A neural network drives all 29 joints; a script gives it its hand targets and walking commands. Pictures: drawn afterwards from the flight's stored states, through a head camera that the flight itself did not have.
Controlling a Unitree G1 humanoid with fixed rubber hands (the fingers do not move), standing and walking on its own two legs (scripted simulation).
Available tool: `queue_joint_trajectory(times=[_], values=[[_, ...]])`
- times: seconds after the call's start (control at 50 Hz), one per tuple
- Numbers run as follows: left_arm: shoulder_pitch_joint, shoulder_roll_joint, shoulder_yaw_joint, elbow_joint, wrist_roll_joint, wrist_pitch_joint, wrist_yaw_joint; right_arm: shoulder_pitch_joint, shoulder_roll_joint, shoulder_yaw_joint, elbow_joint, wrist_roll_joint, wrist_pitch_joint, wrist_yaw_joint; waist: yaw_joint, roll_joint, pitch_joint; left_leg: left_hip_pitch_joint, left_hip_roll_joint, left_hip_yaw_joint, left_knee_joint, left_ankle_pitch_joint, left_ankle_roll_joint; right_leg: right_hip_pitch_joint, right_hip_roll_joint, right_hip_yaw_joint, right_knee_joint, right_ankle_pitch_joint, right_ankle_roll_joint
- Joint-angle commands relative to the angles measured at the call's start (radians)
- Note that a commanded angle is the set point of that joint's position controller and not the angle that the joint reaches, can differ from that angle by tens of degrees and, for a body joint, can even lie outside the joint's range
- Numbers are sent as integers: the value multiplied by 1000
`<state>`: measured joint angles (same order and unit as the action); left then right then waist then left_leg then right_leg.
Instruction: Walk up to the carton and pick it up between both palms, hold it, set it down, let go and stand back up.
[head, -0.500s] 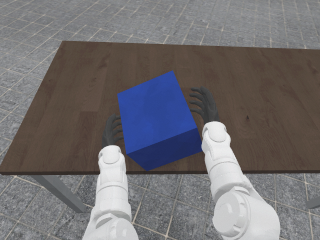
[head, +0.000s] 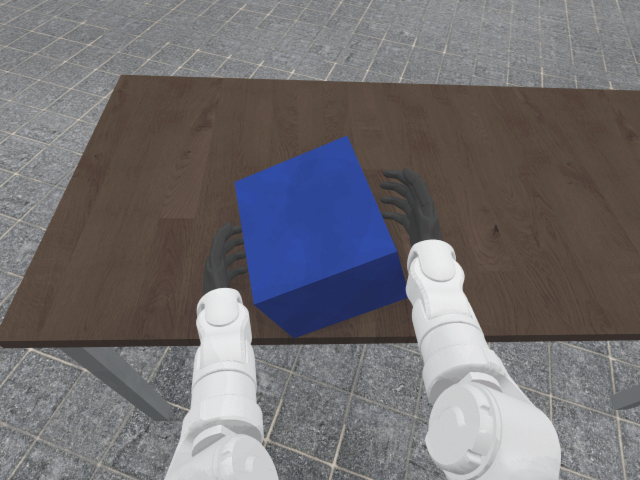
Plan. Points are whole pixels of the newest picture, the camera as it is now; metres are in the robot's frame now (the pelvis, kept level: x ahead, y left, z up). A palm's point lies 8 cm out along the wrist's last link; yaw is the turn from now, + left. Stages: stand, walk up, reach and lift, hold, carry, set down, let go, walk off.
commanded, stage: set down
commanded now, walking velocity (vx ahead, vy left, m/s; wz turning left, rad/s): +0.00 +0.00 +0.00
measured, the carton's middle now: (320, 238) +0.46 +0.06 +0.00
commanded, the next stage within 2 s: none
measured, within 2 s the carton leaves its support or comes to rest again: rests again in 0.44 s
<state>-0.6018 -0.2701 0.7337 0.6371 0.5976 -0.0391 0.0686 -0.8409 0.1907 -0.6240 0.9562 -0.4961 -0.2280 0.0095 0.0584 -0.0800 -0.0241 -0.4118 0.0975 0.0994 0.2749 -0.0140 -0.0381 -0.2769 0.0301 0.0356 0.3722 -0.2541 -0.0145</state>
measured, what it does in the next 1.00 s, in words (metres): stands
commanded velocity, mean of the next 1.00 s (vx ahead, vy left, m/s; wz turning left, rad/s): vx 0.00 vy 0.00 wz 0.00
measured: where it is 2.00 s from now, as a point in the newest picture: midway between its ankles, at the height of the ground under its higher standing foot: outside the picture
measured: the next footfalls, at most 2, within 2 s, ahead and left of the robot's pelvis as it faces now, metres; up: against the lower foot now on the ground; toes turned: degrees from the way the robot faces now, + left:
none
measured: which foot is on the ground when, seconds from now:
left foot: down 0.00-1.00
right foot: down 0.00-1.00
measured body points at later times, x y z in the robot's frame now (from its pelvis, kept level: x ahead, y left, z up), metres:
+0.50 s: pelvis -0.01 +0.01 -0.01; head +0.07 +0.03 +0.43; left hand +0.38 +0.18 -0.01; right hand +0.45 -0.10 +0.02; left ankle +0.06 +0.16 -0.74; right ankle -0.05 -0.11 -0.74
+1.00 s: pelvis -0.03 +0.01 -0.04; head +0.09 +0.02 +0.39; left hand +0.37 +0.25 -0.03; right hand +0.47 -0.10 -0.01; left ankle +0.06 +0.16 -0.74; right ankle -0.05 -0.11 -0.74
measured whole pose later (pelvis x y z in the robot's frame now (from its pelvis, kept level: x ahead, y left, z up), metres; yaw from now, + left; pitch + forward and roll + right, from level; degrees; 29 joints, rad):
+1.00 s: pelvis -0.03 +0.01 -0.04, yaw +1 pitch +28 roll -4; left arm -0.76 0.11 0.11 1.13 -0.14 -0.30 0.16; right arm -1.00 -0.28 0.08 1.42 0.27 -0.33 0.01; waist 0.16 0.00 -0.28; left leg -1.04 0.12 0.01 0.66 -0.11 -0.03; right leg -0.85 0.06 -0.03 0.70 -0.34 -0.01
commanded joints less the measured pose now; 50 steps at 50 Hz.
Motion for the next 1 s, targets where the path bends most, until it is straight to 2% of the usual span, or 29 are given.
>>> queue_joint_trajectory(times=[0.0,0.04,0.12,0.18,0.2,0.26,0.28,0.32,0.34,0.38,0.4,0.46,0.48,0.52,0.54,0.58,0.62,0.64,0.66,0.7,0.72,0.76,0.8,0.82,0.88,0.9,0.92,0.94,0.98], values=[[-411,-312,-212,-35,20,-39,-66,-237,334,182,109,-55,32,117,45,58,-413,551,-77,90,119,359,83,-153,15,-127,-73,271,52],[-410,-301,-219,-38,13,-41,-61,-244,310,175,113,-47,33,116,27,59,-412,549,-77,81,125,368,74,-165,22,-130,-73,262,51],[-395,-220,-194,-33,-5,-57,-39,-240,231,207,102,-16,31,100,46,35,-431,518,-79,85,125,358,79,-138,18,-126,-57,304,57],[-388,-140,-196,-25,-31,-66,-8,-259,139,225,97,33,26,78,59,64,-450,509,-76,83,139,370,75,-159,20,-118,-53,290,50],[-402,-110,-204,-36,-46,-72,6,-255,103,224,97,43,21,64,53,65,-457,505,-76,79,148,374,74,-167,21,-118,-54,285,48],[-384,-16,-242,-25,-112,-89,58,-283,-30,273,109,145,14,25,56,86,-484,482,-74,62,174,377,61,-195,28,-115,-43,268,43],[-384,39,-258,-9,-148,-101,83,-299,-102,304,123,198,12,13,67,68,-514,467,-70,59,180,361,57,-208,36,-108,-36,256,39],[-424,54,-302,46,-205,-121,114,-362,-112,377,157,295,11,-7,86,73,-550,402,-72,45,211,338,52,-246,46,-91,-18,246,35],[-416,99,-317,68,-243,-134,133,-381,-169,423,159,355,8,-15,110,66,-591,378,-73,39,226,351,47,-246,52,-83,-1,266,33],[-452,150,-350,146,-302,-168,153,-459,-224,491,167,452,-9,-31,121,60,-660,318,-74,37,260,343,38,-261,59,-69,25,293,32],[-453,171,-361,206,-333,-184,157,-487,-242,534,178,500,-19,-36,149,56,-688,281,-73,36,278,340,38,-253,59,-63,44,305,34],[-510,205,-438,274,-436,-240,162,-583,-298,587,161,598,-58,-50,143,74,-789,249,-67,29,337,347,22,-306,65,-66,87,311,33],[-496,239,-440,324,-461,-252,157,-573,-326,604,173,617,-66,-52,158,40,-790,218,-66,25,354,338,24,-318,67,-75,105,305,37],[-527,261,-460,339,-507,-281,150,-586,-358,618,170,633,-80,-55,146,19,-831,184,-63,21,369,318,23,-341,71,-83,130,295,39],[-534,267,-465,366,-519,-293,146,-574,-369,627,209,641,-81,-58,138,14,-827,186,-63,22,381,317,23,-362,70,-83,134,294,39],[-543,291,-478,447,-542,-308,129,-564,-390,663,278,654,-83,-56,143,4,-793,133,-61,23,392,291,25,-367,65,-81,158,286,40],[-572,345,-472,420,-569,-324,125,-583,-457,653,275,672,-98,-59,129,-6,-834,125,-68,20,409,295,22,-380,69,-83,172,317,43],[-561,356,-482,469,-578,-336,117,-578,-448,669,312,672,-104,-55,136,-16,-824,87,-67,23,415,280,27,-381,64,-80,188,319,44],[-554,333,-480,516,-569,-347,107,-571,-414,675,353,664,-110,-54,128,-14,-775,57,-69,20,426,262,32,-400,56,-76,199,296,43],[-570,382,-494,502,-603,-364,100,-571,-462,672,350,665,-130,-48,113,-27,-816,56,-73,20,438,271,24,-412,61,-80,222,318,50],[-574,393,-501,485,-613,-375,99,-575,-483,670,354,672,-144,-49,106,-3,-838,60,-75,20,450,291,16,-418,59,-85,228,320,45],[-598,428,-524,503,-640,-385,96,-595,-515,678,377,690,-159,-42,100,0,-868,48,-74,13,467,303,12,-449,59,-82,247,318,44],[-606,437,-559,493,-664,-388,98,-604,-548,671,404,707,-168,-28,93,41,-873,101,-69,4,472,315,-1,-515,68,-97,240,239,36],[-617,457,-572,467,-686,-388,100,-616,-581,677,376,718,-175,-23,97,33,-931,112,-66,5,484,348,-4,-521,69,-97,246,257,34],[-599,475,-619,368,-733,-360,98,-644,-624,692,285,767,-182,-10,94,60,-1040,175,-66,-7,503,431,-18,-525,74,-107,253,325,38],[-599,486,-622,338,-735,-343,96,-640,-637,688,279,776,-175,-6,85,58,-1047,194,-67,-15,504,443,-19,-522,79,-111,251,333,41],[-579,478,-639,335,-737,-327,92,-620,-645,697,292,783,-167,-1,88,71,-1020,209,-62,-15,498,434,-23,-528,79,-117,241,316,41],[-586,472,-639,243,-732,-305,94,-626,-664,686,248,782,-160,4,86,79,-1072,260,-61,-22,497,468,-24,-515,86,-119,233,326,39],[-551,468,-668,176,-751,-262,90,-610,-667,692,210,799,-140,21,89,76,-1076,320,-53,-33,484,478,-24,-531,92,-127,210,295,40]])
